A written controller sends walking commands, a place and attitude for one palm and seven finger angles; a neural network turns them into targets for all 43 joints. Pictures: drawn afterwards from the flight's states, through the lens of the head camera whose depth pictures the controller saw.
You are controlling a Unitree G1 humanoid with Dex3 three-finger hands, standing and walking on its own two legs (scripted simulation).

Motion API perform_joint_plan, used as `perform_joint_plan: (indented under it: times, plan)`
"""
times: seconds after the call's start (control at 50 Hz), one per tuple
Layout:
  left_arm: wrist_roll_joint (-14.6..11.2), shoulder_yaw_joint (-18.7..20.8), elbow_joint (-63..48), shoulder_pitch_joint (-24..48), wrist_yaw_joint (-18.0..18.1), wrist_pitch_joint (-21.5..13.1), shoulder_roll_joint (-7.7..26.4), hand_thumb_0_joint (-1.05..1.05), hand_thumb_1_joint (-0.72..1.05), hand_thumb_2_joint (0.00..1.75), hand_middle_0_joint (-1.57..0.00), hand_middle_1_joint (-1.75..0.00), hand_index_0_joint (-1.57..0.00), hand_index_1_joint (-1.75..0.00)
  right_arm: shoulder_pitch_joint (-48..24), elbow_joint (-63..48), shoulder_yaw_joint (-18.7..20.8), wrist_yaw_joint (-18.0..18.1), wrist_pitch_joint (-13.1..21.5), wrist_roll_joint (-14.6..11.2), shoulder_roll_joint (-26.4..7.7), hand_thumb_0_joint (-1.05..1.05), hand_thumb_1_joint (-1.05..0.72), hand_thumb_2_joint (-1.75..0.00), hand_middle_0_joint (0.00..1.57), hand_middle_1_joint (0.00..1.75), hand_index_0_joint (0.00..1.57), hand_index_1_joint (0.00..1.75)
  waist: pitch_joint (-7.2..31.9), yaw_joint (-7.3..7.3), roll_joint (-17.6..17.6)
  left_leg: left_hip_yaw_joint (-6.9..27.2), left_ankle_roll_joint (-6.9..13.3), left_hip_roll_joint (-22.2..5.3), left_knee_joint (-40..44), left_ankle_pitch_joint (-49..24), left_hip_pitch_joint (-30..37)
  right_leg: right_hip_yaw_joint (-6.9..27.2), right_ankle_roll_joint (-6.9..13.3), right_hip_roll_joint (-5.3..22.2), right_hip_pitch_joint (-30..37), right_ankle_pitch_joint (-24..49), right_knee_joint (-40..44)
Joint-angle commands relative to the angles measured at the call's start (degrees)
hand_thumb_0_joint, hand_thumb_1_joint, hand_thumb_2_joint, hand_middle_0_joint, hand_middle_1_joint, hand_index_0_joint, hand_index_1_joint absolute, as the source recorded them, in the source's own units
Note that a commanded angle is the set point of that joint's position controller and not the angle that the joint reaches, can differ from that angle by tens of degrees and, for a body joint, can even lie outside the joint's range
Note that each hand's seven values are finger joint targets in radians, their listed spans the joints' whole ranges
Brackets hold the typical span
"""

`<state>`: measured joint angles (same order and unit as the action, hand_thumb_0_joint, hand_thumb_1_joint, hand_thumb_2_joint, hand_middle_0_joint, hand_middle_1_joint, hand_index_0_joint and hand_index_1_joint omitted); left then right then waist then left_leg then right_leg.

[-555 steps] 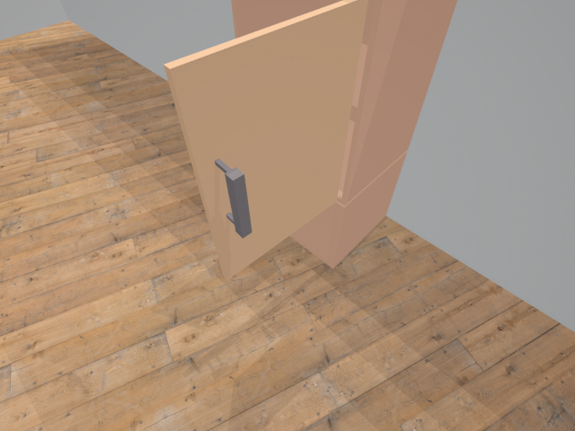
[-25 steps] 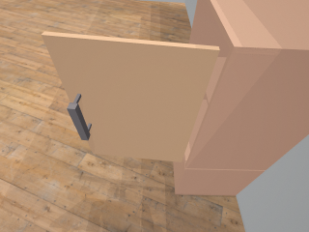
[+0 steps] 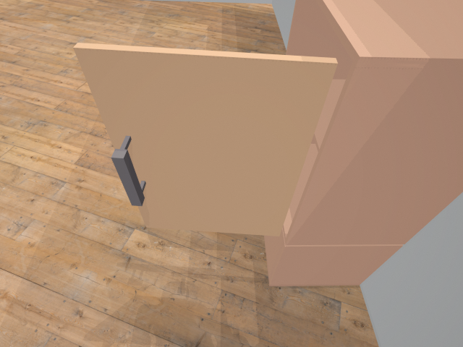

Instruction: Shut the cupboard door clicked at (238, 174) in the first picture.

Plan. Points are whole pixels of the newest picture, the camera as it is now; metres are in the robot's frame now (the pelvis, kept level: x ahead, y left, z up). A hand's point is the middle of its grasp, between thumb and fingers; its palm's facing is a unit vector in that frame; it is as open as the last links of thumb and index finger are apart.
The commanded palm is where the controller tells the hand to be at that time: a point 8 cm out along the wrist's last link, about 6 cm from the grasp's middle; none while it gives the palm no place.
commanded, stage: look again from close up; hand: left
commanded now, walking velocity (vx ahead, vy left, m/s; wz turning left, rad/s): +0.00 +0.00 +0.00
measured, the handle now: (132, 172) +0.47 +0.26 -0.02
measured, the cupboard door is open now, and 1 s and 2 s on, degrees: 85 85 85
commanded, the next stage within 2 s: shuffle to correct the standing spot in 0.24 s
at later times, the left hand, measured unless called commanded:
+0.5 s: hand out of the picture -0.06 +0.19 -0.17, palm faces +0.03 -0.98 -0.18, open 7.4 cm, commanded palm none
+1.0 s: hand out of the picture +0.05 +0.20 -0.17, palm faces +0.02 -0.98 -0.22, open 7.4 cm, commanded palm none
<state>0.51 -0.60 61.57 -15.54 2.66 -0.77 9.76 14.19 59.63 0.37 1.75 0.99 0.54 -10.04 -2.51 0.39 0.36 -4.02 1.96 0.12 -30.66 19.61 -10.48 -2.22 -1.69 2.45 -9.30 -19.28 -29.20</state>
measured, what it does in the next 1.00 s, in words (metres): stands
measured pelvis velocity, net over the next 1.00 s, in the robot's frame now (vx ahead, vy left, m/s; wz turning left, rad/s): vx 0.00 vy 0.02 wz -0.01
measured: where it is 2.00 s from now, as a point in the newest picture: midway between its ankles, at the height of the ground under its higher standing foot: outside the picture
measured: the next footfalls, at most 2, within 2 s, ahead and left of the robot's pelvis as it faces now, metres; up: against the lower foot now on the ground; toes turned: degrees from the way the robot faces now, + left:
none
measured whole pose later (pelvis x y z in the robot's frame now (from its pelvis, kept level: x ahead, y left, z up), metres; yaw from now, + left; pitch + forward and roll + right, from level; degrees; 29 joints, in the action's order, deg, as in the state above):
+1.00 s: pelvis +0.00 +0.02 +0.00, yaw -1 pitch -1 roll +0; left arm 0.1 0.7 58.6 -12.1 2.7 0.4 9.8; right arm 14.0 62.5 0.4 2.6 0.7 0.4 -8.6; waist -4.5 0.0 0.8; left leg -5.5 4.1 3.2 -25.5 17.5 -7.0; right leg -1.4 -2.0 3.7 -11.1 -16.5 -29.0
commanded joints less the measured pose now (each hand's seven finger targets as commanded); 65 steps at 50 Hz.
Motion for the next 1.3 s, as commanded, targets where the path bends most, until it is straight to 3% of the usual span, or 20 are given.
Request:
perform_joint_plan:
  times: [0.0, 0.14, 0.32, 0.46, 0.54, 0.6, 0.66, 0.68, 0.72, 0.8, 0.84, 0.96, 0.98, 1.0, 1.02, 1.06, 1.08, 1.12, 1.16, 1.28]
  plan:
    - [0.18, 0.75, -2.64, -3.56, 0.28, 0.13, 5.75, 0.00, 0.90, 0.90, -0.20, -0.30, -0.20, -0.30, 3.21, -2.29, 0.41, 0.10, 0.58, 0.23, -6.63, 0.00, -0.90, -0.90, 0.20, 0.30, 0.20, 0.30, 0.33, -0.51, -3.33, 7.35, 0.49, -6.74, 5.63, -26.72, -0.82, 2.47, 3.50, 2.68, 0.38, 11.84, 2.33]
    - [0.47, 0.41, -3.00, -3.11, -0.43, 0.54, 6.05, 0.00, 0.90, 0.90, -0.20, -0.30, -0.20, -0.30, 1.80, -2.48, 0.25, -0.67, 0.19, 0.23, -6.90, 0.00, -0.90, -0.90, 0.20, 0.30, 0.20, 0.30, -5.03, -0.58, -1.53, 9.14, 0.80, -5.59, 13.26, -2.28, -5.86, 3.13, 2.94, 2.87, -2.45, 3.05, 6.01]
    - [0.45, 0.24, -1.85, -5.23, -0.55, 0.06, 5.81, 0.00, 0.90, 0.90, -0.20, -0.30, -0.20, -0.30, 3.09, -0.89, 0.08, -0.82, 0.54, 0.06, -6.93, 0.00, -0.90, -0.90, 0.20, 0.30, 0.20, 0.30, -2.53, -0.72, -1.13, 9.34, 0.88, -5.57, 14.82, -2.09, -4.51, 2.88, 2.68, 3.61, -1.31, 5.57, 6.73]
    - [0.96, 1.18, -1.12, -7.95, -0.83, -0.02, 6.32, 0.00, 0.90, 0.90, -0.20, -0.30, -0.20, -0.30, 4.71, -0.09, 0.18, -1.26, -0.72, 0.48, -6.44, 0.00, -0.90, -0.90, 0.20, 0.30, 0.20, 0.30, -5.26, -1.22, 0.69, 7.44, 1.48, -3.01, 10.52, 9.52, -8.24, 5.47, 4.88, 4.80, -4.16, -10.13, 7.64]
    - [0.65, 2.34, -0.96, -8.94, -0.67, -0.29, 8.23, 0.00, 0.90, 0.90, -0.20, -0.30, -0.20, -0.30, 5.83, -0.49, -0.14, -1.39, -0.34, 0.53, -4.62, 0.00, -0.90, -0.90, 0.20, 0.30, 0.20, 0.30, -5.28, -0.95, 6.64, 2.36, 0.41, 0.19, 1.71, 2.58, -9.99, 10.52, 7.66, 9.37, -2.59, -9.06, 9.93]
    - [0.72, 2.78, -1.49, -8.07, -0.52, -0.18, 7.71, 0.00, 0.90, 0.90, -0.20, -0.30, -0.20, -0.30, 7.48, -0.03, -0.28, -1.23, 0.32, 0.48, -4.10, 0.00, -0.90, -0.90, 0.20, 0.30, 0.20, 0.30, -4.71, -0.10, 4.42, 2.72, 0.58, -0.62, 2.94, -4.11, -6.57, 6.77, 7.12, 8.14, -3.70, -0.15, 4.87]
    - [0.44, 0.98, -2.01, -6.50, 0.25, 0.14, 2.88, 0.00, 0.90, 0.90, -0.20, -0.30, -0.20, -0.30, 13.13, 2.91, -0.34, 0.43, 1.35, 0.23, -6.87, 0.00, -0.90, -0.90, 0.20, 0.30, 0.20, 0.30, 0.42, 0.77, -11.53, 12.82, 3.17, -10.78, 6.92, -54.75, 8.87, -2.75, 1.96, 0.44, -9.51, 0.49, -9.33]
    - [-0.04, 0.74, -2.09, -6.05, 0.59, 0.34, 2.86, 0.00, 0.90, 0.90, -0.20, -0.30, -0.20, -0.30, 12.85, 3.16, -0.65, 1.05, 1.27, 0.04, -6.24, 0.00, -0.90, -0.90, 0.20, 0.30, 0.20, 0.30, -0.06, 0.28, -10.93, 13.01, 4.67, -12.79, 5.86, -70.00, 11.40, -1.06, 1.52, 0.76, -10.87, -5.71, -9.25]
    - [-0.45, 1.18, -2.00, -5.66, 0.84, 0.83, 3.53, 0.00, 0.90, 0.90, -0.20, -0.30, -0.20, -0.30, 10.69, 2.33, -0.30, 1.43, 0.95, -0.11, -6.79, 0.00, -0.90, -0.90, 0.20, 0.30, 0.20, 0.30, -0.10, -0.46, -7.76, 11.60, 4.14, -12.81, 5.17, -74.40, 12.46, -0.21, 1.80, 1.49, -9.05, -4.74, -6.28]
    - [-0.53, 1.50, -1.27, -7.28, 0.60, 0.39, 4.53, 0.00, 0.90, 0.90, -0.20, -0.30, -0.20, -0.30, 5.97, 0.79, 0.24, 1.53, 0.96, -0.57, -5.35, 0.00, -0.90, -0.90, 0.20, 0.30, 0.20, 0.30, 0.85, -1.43, -3.07, 7.81, 0.30, -7.55, 6.46, -48.88, 4.87, 3.48, 3.50, 3.83, 1.08, 23.26, 1.08]
    - [-0.32, 1.76, -2.08, -5.40, 0.59, 0.58, 4.69, 0.00, 0.90, 0.90, -0.20, -0.30, -0.20, -0.30, 5.63, 0.87, 0.66, 1.42, 0.57, -0.34, -4.74, 0.00, -0.90, -0.90, 0.20, 0.30, 0.20, 0.30, 0.28, -0.92, -0.38, 7.32, 0.13, -6.95, 6.95, -43.18, 3.59, 3.46, 3.30, 4.24, 1.21, 27.20, -0.29]
    - [-0.05, 1.96, -4.19, -2.70, 0.44, 0.96, 4.83, 0.00, 0.90, 0.90, -0.20, -0.30, -0.20, -0.30, 3.85, 1.02, 0.85, 0.87, 0.49, 0.03, -4.57, 0.00, -0.90, -0.90, 0.20, 0.30, 0.20, 0.30, 2.33, -0.94, -0.71, 6.94, 0.77, -6.96, 8.69, -33.25, 3.37, 4.16, 2.96, 3.99, 0.83, 21.33, 0.96]
    - [0.39, 2.07, -9.04, 1.27, 0.64, 0.95, 14.87, 0.00, 0.90, 0.90, -0.20, -0.30, -0.20, -0.30, 2.71, -4.21, 2.38, 0.62, 1.19, 0.67, -12.18, 0.00, -0.90, -0.90, 0.20, 0.30, 0.20, 0.30, 0.42, 0.43, -2.85, 11.21, -1.36, -6.61, 12.77, -45.64, 5.70, 0.48, 3.10, -0.18, -2.96, 12.26, -5.57]
    - [0.87, 2.70, -11.66, 0.61, 0.54, 1.49, 10.32, 0.00, 0.90, 0.90, -0.20, -0.30, -0.20, -0.30, 3.69, -5.12, 4.74, 1.03, 2.08, 0.93, -14.60, 0.00, -0.90, -0.90, 0.20, 0.30, 0.20, 0.30, 4.74, 0.60, -3.90, 14.03, -0.38, -12.38, 7.31, -56.02, 10.27, 0.83, 3.12, -0.05, -10.43, 0.91, -10.86]
    - [0.87, 2.48, -12.20, 1.87, 0.43, 1.05, 10.22, 0.00, 0.90, 0.90, -0.20, -0.30, -0.20, -0.30, 4.39, -5.36, 4.88, 1.08, 1.92, 0.83, -13.50, 0.00, -0.90, -0.90, 0.20, 0.30, 0.20, 0.30, 8.57, 0.80, -5.77, 13.47, 2.07, -12.69, 5.38, -59.55, 14.95, 2.00, 4.09, 0.10, -12.87, -0.16, -11.45]
    - [0.55, 2.87, -13.04, 1.83, -0.03, 0.81, 8.96, 0.00, 0.90, 0.90, -0.20, -0.30, -0.20, -0.30, 1.40, -7.35, 4.66, 1.12, 1.15, 0.82, -11.00, 0.00, -0.90, -0.90, 0.20, 0.30, 0.20, 0.30, 8.25, -0.28, -6.46, 11.66, 4.88, -11.91, 4.35, -44.97, 9.13, 2.76, 3.99, 0.85, -10.31, 0.12, -7.23]
    - [0.42, 2.78, -12.73, 0.37, -0.32, 0.37, 9.39, 0.00, 0.90, 0.90, -0.20, -0.30, -0.20, -0.30, -1.86, -8.69, 3.99, 0.72, 1.02, 0.98, -10.73, 0.00, -0.90, -0.90, 0.20, 0.30, 0.20, 0.30, 6.17, -2.07, -5.35, 10.83, 4.04, -10.04, 3.21, -35.77, 4.21, 3.94, 4.11, 0.92, -6.54, 5.16, -1.47]
    - [0.65, 3.48, -12.19, 0.57, -0.29, -0.08, 12.77, 0.00, 0.90, 0.90, -0.20, -0.30, -0.20, -0.30, -3.01, -9.85, 3.96, 0.16, 0.51, 0.43, -10.06, 0.00, -0.90, -0.90, 0.20, 0.30, 0.20, 0.30, 1.51, -0.46, 1.13, 7.68, 0.59, -3.83, 1.65, -9.84, -5.94, 11.28, 6.63, 5.83, -4.37, 11.17, 4.65]
    - [0.46, 3.73, -13.21, 3.78, -0.26, -0.84, 14.95, 0.00, 0.90, 0.90, -0.20, -0.30, -0.20, -0.30, -2.48, -9.28, 3.84, -0.20, 0.05, 0.56, -10.55, 0.00, -0.90, -0.90, 0.20, 0.30, 0.20, 0.30, 1.72, 1.01, 6.44, 5.79, -0.44, -2.02, -0.49, -5.82, -5.81, 15.31, 8.37, 8.81, -5.36, 11.01, 7.18]
    - [0.42, 3.17, -13.19, 7.56, -0.63, -1.47, 16.88, 0.00, 0.90, 0.90, -0.20, -0.30, -0.20, -0.30, -3.96, -7.61, 3.35, -1.18, 0.15, 0.75, -13.41, 0.00, -0.90, -0.90, 0.20, 0.30, 0.20, 0.30, 1.94, 1.02, 3.28, 6.21, 0.03, -3.01, 3.75, -7.82, -1.02, 13.15, 6.87, 7.06, -6.22, 6.14, 10.43]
